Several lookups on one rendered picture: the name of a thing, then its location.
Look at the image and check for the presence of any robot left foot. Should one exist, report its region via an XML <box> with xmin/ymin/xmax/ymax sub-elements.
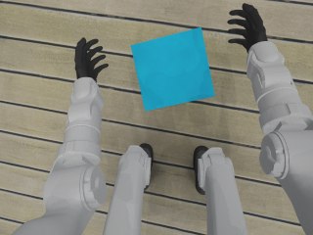
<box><xmin>139</xmin><ymin>143</ymin><xmax>154</xmax><ymax>191</ymax></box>

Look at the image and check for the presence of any robot left upper arm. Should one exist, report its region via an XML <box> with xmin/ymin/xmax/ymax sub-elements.
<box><xmin>11</xmin><ymin>164</ymin><xmax>108</xmax><ymax>235</ymax></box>

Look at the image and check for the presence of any right robot hand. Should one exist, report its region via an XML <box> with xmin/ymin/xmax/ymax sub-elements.
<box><xmin>227</xmin><ymin>3</ymin><xmax>268</xmax><ymax>53</ymax></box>

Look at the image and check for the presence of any robot right upper arm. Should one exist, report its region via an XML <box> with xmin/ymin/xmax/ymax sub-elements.
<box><xmin>259</xmin><ymin>130</ymin><xmax>313</xmax><ymax>235</ymax></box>

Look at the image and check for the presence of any robot left thigh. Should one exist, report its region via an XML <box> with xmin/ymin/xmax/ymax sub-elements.
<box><xmin>102</xmin><ymin>151</ymin><xmax>152</xmax><ymax>235</ymax></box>

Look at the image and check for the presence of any robot left forearm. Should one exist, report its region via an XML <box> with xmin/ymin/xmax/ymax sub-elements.
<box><xmin>43</xmin><ymin>76</ymin><xmax>105</xmax><ymax>206</ymax></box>

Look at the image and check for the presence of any robot right forearm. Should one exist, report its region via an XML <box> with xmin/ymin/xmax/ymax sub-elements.
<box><xmin>246</xmin><ymin>41</ymin><xmax>313</xmax><ymax>135</ymax></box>

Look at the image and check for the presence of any carton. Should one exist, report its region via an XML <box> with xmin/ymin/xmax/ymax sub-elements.
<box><xmin>130</xmin><ymin>27</ymin><xmax>215</xmax><ymax>112</ymax></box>

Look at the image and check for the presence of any left robot hand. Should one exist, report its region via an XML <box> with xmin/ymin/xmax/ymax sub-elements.
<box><xmin>74</xmin><ymin>37</ymin><xmax>109</xmax><ymax>83</ymax></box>

